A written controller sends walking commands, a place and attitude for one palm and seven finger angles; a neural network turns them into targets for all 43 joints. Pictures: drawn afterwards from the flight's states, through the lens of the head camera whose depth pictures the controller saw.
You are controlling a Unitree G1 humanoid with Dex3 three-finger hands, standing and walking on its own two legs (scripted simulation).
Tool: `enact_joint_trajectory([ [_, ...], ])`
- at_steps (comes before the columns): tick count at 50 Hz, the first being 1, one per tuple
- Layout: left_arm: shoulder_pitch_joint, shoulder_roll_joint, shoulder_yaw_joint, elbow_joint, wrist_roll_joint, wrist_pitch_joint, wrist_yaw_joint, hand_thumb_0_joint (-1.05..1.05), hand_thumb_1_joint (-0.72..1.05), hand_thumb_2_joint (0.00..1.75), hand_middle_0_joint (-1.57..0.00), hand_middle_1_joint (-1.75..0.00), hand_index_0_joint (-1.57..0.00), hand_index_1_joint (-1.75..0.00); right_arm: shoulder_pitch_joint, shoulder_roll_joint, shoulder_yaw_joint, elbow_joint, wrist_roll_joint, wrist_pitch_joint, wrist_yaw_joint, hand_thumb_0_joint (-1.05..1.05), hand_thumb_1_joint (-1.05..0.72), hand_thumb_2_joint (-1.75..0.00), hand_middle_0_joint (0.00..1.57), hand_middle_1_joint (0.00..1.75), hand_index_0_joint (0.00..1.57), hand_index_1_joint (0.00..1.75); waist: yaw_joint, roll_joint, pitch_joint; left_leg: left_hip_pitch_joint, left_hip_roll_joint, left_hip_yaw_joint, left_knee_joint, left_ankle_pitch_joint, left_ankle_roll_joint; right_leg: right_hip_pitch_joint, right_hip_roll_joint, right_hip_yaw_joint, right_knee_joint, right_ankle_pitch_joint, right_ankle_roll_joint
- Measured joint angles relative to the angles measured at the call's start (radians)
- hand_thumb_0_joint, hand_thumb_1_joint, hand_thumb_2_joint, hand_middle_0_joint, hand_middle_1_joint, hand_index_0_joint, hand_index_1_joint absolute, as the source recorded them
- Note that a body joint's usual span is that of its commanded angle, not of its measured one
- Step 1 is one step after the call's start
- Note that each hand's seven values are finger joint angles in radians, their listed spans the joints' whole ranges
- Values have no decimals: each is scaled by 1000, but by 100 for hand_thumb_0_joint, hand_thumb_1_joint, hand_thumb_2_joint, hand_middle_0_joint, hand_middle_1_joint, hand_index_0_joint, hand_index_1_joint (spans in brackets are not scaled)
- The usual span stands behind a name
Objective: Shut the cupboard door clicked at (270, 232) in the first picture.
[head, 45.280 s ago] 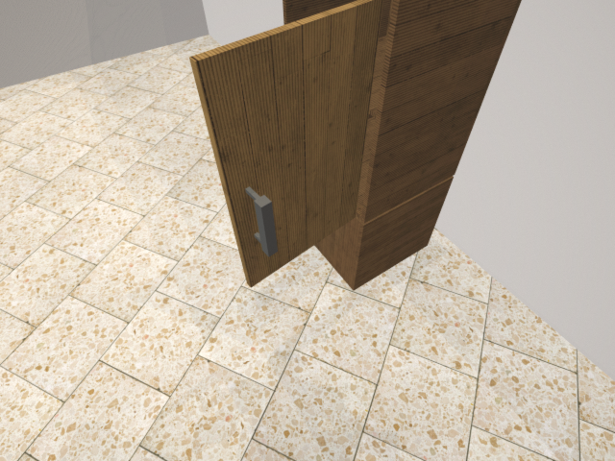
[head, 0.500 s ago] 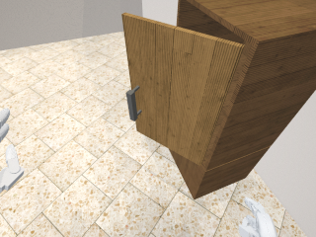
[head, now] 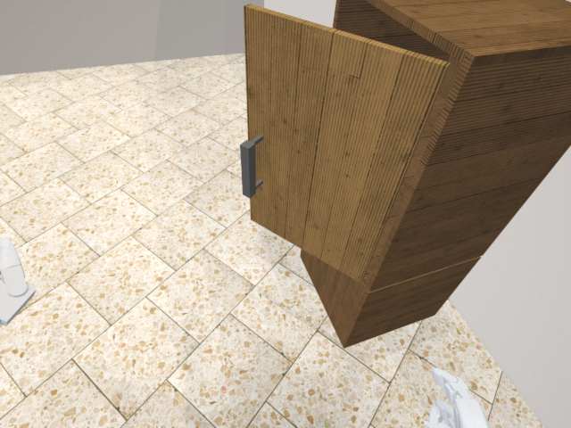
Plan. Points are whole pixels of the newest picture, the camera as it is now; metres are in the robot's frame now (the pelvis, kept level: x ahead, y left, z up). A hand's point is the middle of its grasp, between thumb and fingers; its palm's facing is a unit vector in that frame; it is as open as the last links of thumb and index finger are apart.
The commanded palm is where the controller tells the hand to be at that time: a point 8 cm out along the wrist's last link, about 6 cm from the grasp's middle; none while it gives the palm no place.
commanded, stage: step back with the hand held close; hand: left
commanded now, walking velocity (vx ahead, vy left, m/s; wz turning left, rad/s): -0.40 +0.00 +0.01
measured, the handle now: (254, 166) +0.71 +0.12 -0.07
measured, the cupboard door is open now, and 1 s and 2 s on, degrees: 35 35 35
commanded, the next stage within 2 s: stop stepping back and stand still in 0.80 s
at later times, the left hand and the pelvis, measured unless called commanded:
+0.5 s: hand (10, 314) +0.17 +0.27 +0.18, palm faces +0.44 -0.77 -0.46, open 7.4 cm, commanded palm +0.10 +0.31 +0.20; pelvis -0.03 +0.00 +0.00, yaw +1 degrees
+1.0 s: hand out of the picture +0.06 +0.20 +0.20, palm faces +0.26 -0.79 -0.56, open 7.4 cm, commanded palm +0.02 +0.24 +0.20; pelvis -0.14 -0.04 +0.01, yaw -5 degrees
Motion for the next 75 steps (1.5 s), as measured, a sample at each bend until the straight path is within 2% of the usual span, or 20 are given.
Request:
enact_joint_trajectory([
  [12, -9, 28, 34, -6, 8, -34, -1, 1, 88, 90, -21, -30, -21, -30, -5, -2, -15, 10, -5, -16, 5, 2, -90, -90, 20, 30, 20, 30, -12, -8, 12, -43, 15, 13, 43, -4, -1, -47, 8, 6, 41, 7, -6],
  [18, -5, 17, 17, -22, 9, -34, 5, 1, 88, 90, -21, -30, -21, -30, -4, 4, -21, 20, -6, -8, 13, 2, -91, -90, 20, 30, 20, 30, -20, -21, 2, -71, 4, 7, 57, -78, -20, -65, -3, 1, 30, 20, -10],
  [23, 33, 38, 6, -62, -1, -41, 20, 1, 88, 90, -21, -30, -21, -30, -4, 10, -15, 27, -4, 3, 16, 2, -91, -90, 20, 30, 20, 30, -35, -37, -3, -73, -4, 0, -5, -12, -19, -59, -12, -11, -29, 54, -3],
  [27, 43, 65, 27, -57, 3, -46, 9, 1, 88, 90, -21, -30, -21, -30, 4, 16, -20, 33, -8, -14, 0, 2, -91, -90, 20, 30, 20, 30, -42, -3, -3, -72, 17, -30, -29, 88, 10, -32, 50, 31, 84, -21, 13],
  [30, 39, 60, 41, -34, -6, -41, 1, 1, 88, 90, -21, -30, -21, -30, 11, 32, -22, 61, -19, -28, -1, 2, -91, -90, 20, 30, 20, 30, -22, 10, -48, -75, 28, -49, -79, 100, 3, 63, 86, 55, 166, -123, 12],
  [34, 38, 20, 34, -28, -40, -33, 11, 1, 89, 90, -21, -30, -21, -30, -25, 58, -7, 94, -31, -67, 14, 2, -91, -90, 20, 30, 20, 30, 23, -6, -99, -83, 48, -24, -220, 188, -10, 224, 74, 59, 17, -226, 5],
  [37, 3, 9, 0, -37, -48, -23, 8, 1, 89, 90, -20, -30, -20, -30, -101, 69, 3, 100, -35, -91, 31, 2, -90, -90, 20, 30, 20, 30, 47, -15, -79, -96, 73, 5, -309, 263, -21, 296, 61, 63, -137, -188, 12],
  [40, -43, 41, -23, -58, -50, -8, -10, 1, 89, 90, -20, -30, -20, -30, -189, 81, 7, 75, -30, -97, 46, 1, -90, -90, 20, 30, 21, 30, 42, -24, -22, -110, 90, 31, -353, 328, -29, 299, 52, 61, -178, -151, 24],
  [43, -38, 109, -1, -102, -66, 6, -38, 1, 89, 90, -20, -30, -20, -30, -246, 93, 14, 25, -28, -88, 56, 1, -90, -90, 21, 30, 21, 30, 10, -38, 19, -134, 96, 48, -364, 380, -39, 271, 47, 40, -184, -159, 16],
  [44, -21, 130, 11, -118, -74, 8, -49, 1, 89, 90, -21, -30, -21, -30, -252, 92, 16, 5, -26, -79, 58, 1, -90, -90, 21, 30, 21, 30, -3, -33, 24, -149, 101, 45, -356, 393, -44, 273, 51, 27, -199, -192, -2],
  [45, -1, 138, 16, -132, -81, 9, -60, 1, 89, 90, -21, -30, -21, -30, -250, 84, 16, -9, -21, -66, 58, 1, -90, -90, 21, 30, 21, 30, -17, -6, 30, -162, 116, 26, -338, 391, -52, 273, 72, 10, -199, -200, -21],
  [47, 69, 165, 28, -159, -90, 3, -70, 1, 89, 90, -21, -30, -21, -30, -206, 80, 15, -15, -1, -33, 50, 1, -90, -90, 21, 30, 21, 30, -26, -10, 13, -199, 103, -15, -209, 192, -86, 269, 75, 1, -187, -175, -36],
  [49, 162, 182, 54, -170, -80, -1, -57, 1, 88, 90, -21, -30, -21, -30, -131, 77, 19, -1, 6, -3, 36, 1, -91, -90, 21, 30, 21, 30, -6, -64, -43, -229, 55, -36, 23, 13, -106, 255, 40, 30, -164, -174, -41],
  [52, 193, 143, 44, -105, -59, 34, -15, 1, 88, 90, -22, -30, -22, -30, -20, 38, 13, 24, 7, 25, 9, 1, -90, -90, 20, 30, 21, 30, 20, -87, -112, -180, 29, -21, 176, -55, -113, 263, 4, 58, -164, -171, -38],
  [56, 29, 35, -25, 67, -36, 88, 31, 1, 88, 90, -21, -30, -22, -30, 79, -32, -24, 88, 11, 24, -20, 1, -91, -90, 20, 30, 20, 30, 20, -54, -141, -27, 39, 0, 112, -72, -94, 277, -26, 19, -148, -178, -19],
  [59, -34, -31, -64, 96, -29, 116, 48, 1, 88, 90, -21, -30, -21, -30, 107, -62, -42, 120, 16, 24, -26, 2, -91, -90, 20, 30, 20, 30, -4, -36, -130, 111, 53, 4, -65, -18, -72, 266, -41, -24, -103, -198, -5],
  [60, -32, -39, -71, 80, -30, 116, 50, 1, 89, 90, -21, -30, -21, -30, 102, -64, -47, 121, 17, 22, -28, 2, -91, -90, 20, 30, 20, 30, -17, -35, -119, 145, 49, 3, -125, -37, -85, 251, -48, -32, -71, -210, 1],
  [63, 27, -18, -57, 30, -33, 97, 43, 1, 89, 90, -21, -30, -21, -30, 62, -23, -45, 107, 14, 7, -23, 2, -91, -90, 20, 30, 20, 30, -39, -67, -74, 156, 31, 29, -137, -29, -83, 214, -70, -1, 4, -164, 17],
  [68, 74, 61, -14, -10, -33, 52, 22, 1, 89, 90, -21, -30, -21, -30, 43, 55, 1, 69, 4, -50, -6, 2, -91, -90, 20, 30, 20, 30, -47, -56, -65, 132, 61, 32, -146, 15, -83, 225, -32, 5, -91, -148, 1],
  [75, 66, 26, -13, 35, -37, 57, 29, 1, 89, 90, -21, -30, -21, -30, 37, 77, 29, 61, -3, -35, 3, 2, -90, -90, 20, 30, 20, 30, -28, 4, -96, 81, 75, 5, -108, -56, -80, 205, -6, -6, -121, -105, -27],
])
